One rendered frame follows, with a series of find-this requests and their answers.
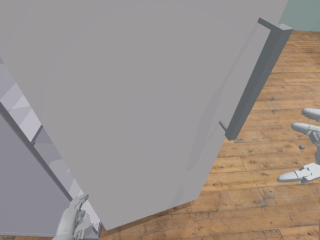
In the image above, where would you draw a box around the fridge door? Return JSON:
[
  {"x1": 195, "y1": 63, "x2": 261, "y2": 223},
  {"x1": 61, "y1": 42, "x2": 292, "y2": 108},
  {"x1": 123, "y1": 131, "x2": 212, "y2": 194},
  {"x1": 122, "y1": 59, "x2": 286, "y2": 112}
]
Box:
[{"x1": 0, "y1": 0, "x2": 289, "y2": 231}]

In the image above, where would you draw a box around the robot right hand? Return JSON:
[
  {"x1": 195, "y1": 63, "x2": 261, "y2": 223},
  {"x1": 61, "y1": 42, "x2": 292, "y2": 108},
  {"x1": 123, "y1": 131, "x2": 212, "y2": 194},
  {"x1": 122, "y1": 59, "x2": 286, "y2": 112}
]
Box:
[{"x1": 277, "y1": 108, "x2": 320, "y2": 184}]

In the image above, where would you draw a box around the robot left hand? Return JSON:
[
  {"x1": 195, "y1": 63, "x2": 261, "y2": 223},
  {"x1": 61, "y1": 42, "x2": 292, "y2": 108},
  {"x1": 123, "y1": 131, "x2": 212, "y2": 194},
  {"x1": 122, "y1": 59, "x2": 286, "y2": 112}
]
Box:
[{"x1": 55, "y1": 193, "x2": 94, "y2": 240}]

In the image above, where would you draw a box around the handle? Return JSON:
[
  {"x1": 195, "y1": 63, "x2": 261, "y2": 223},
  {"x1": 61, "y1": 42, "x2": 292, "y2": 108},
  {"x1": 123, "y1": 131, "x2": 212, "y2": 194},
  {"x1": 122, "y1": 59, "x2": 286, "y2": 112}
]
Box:
[{"x1": 219, "y1": 17, "x2": 294, "y2": 141}]

